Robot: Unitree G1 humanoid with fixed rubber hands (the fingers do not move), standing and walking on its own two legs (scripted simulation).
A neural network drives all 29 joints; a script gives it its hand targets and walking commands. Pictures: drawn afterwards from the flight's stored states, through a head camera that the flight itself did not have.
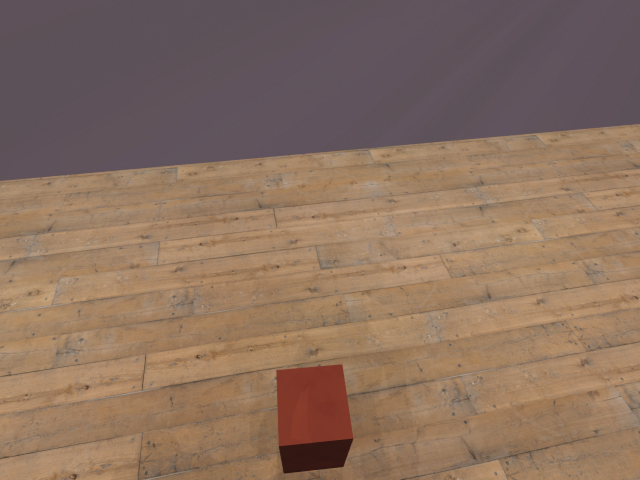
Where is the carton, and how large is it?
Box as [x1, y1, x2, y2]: [276, 364, 352, 473]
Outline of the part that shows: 341,364 276,370 279,449 284,473 338,467 343,465 352,440 352,432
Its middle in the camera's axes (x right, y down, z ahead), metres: -0.02 +0.48 +1.04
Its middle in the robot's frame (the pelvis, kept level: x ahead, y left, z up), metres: +0.37 +0.01 -0.63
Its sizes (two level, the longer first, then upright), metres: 0.175 0.168 0.292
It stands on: the floor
